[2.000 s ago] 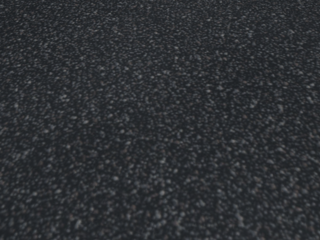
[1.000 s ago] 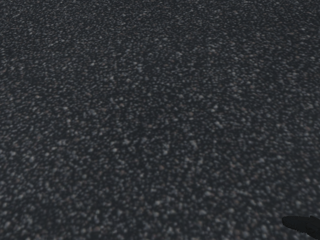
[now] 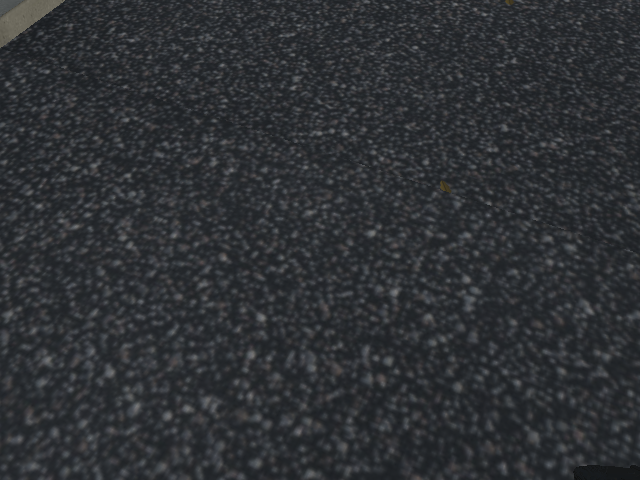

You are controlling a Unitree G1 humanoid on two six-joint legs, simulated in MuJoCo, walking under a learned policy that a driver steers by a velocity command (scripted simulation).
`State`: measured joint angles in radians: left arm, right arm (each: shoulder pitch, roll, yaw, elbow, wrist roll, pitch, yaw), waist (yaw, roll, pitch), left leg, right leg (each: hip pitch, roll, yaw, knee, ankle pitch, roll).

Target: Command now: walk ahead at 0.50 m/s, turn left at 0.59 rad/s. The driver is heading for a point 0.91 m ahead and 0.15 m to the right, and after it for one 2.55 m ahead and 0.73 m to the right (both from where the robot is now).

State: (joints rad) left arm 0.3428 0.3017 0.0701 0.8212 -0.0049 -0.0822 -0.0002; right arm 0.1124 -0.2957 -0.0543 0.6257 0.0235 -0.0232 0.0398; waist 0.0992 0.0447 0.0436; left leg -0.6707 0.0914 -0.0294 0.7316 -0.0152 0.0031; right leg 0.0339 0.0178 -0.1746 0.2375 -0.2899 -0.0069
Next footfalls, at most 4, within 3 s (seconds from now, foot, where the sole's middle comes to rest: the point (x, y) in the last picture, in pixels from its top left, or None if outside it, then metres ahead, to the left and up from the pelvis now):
0.12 left None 0.24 0.13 -0.78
0.66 right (411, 445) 0.54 -0.10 -0.78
1.14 left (355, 309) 0.86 0.04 -0.78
1.64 right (511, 274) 1.00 -0.34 -0.78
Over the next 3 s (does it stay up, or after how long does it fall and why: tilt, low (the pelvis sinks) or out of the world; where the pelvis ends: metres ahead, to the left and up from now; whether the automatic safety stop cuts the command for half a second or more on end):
stays up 1.65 -0.32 -0.11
